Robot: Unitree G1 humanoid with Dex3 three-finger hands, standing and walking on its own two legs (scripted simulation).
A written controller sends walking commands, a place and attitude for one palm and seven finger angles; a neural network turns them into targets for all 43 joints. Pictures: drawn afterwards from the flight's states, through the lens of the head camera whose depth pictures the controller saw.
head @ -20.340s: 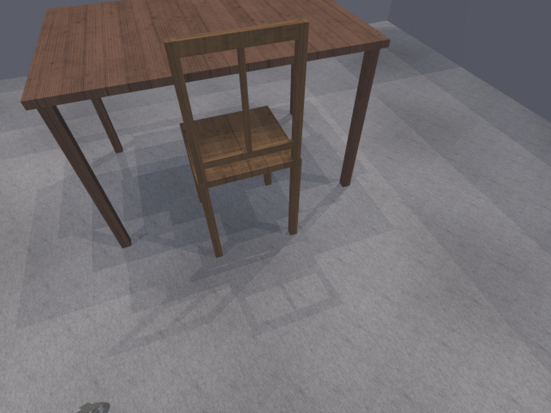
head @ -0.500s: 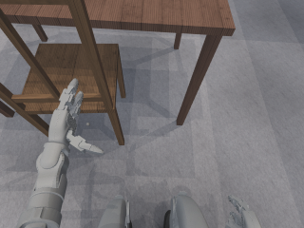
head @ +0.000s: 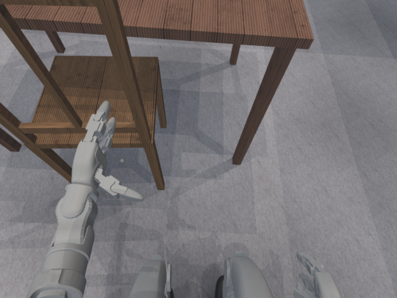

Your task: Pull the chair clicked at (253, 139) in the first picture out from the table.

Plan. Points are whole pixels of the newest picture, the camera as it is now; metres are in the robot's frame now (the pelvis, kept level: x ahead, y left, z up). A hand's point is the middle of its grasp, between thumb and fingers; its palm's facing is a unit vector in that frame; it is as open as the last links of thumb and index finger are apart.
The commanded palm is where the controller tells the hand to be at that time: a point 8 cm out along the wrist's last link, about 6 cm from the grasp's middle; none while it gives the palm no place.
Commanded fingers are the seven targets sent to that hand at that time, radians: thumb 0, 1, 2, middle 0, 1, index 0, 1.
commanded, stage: push the fingers through the gap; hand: left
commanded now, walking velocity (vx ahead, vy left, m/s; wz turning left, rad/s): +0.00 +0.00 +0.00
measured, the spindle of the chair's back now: (47, 80) +0.54 +0.33 +0.05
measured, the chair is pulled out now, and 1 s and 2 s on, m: -0.03 -0.03 -0.02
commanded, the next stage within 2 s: hook a spindle and tug to test in 1.44 s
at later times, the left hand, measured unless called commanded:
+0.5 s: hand (125, 137) +0.42 +0.16 +0.02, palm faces -0.06 -1.00 -0.05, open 16.9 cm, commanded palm +0.40 +0.21 +0.02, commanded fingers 0.00 -0.50 0.30 -0.06 -0.08 -0.06 -0.08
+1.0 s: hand (128, 116) +0.48 +0.16 +0.02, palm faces -0.05 -1.00 -0.04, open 16.9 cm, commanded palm +0.45 +0.21 +0.02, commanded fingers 0.00 -0.50 0.30 -0.06 -0.08 -0.06 -0.08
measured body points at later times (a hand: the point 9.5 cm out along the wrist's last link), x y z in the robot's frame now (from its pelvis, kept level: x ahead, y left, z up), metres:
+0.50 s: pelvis +0.00 +0.00 +0.00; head +0.13 +0.01 +0.43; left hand +0.42 +0.21 +0.02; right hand +0.08 -0.27 -0.12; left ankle +0.01 +0.11 -0.63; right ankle +0.04 -0.12 -0.63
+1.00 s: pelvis +0.00 +0.00 -0.01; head +0.15 +0.01 +0.42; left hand +0.47 +0.21 +0.03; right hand +0.05 -0.27 -0.12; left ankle +0.01 +0.11 -0.63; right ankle +0.04 -0.12 -0.63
